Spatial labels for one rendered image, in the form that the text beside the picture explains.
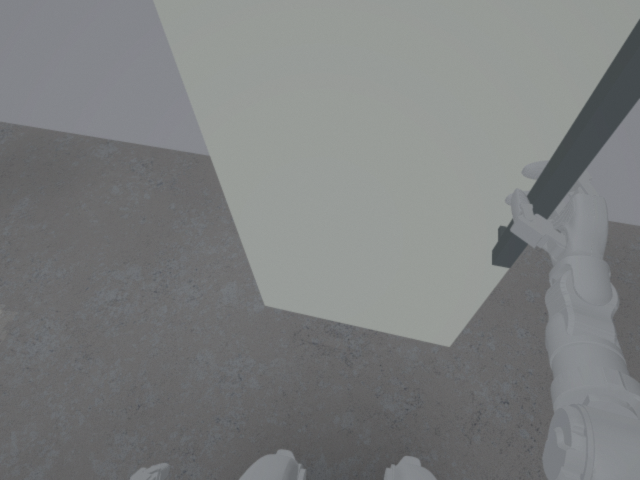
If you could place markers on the right robot hand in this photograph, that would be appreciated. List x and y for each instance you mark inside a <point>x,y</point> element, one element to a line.
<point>583,221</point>

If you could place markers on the right robot forearm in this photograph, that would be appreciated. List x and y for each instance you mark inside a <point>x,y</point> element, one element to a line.
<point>586,359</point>

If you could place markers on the right robot shin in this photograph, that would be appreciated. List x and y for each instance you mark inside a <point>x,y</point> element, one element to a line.
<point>410,460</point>

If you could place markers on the fridge door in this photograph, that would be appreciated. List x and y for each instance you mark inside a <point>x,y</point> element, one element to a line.
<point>365,148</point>

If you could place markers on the left robot thigh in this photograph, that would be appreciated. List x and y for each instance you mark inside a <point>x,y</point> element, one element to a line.
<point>275,467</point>

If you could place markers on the right robot upper arm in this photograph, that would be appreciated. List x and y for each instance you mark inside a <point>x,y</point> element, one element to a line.
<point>585,443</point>

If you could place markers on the handle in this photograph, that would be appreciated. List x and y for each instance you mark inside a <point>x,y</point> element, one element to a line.
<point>611,101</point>

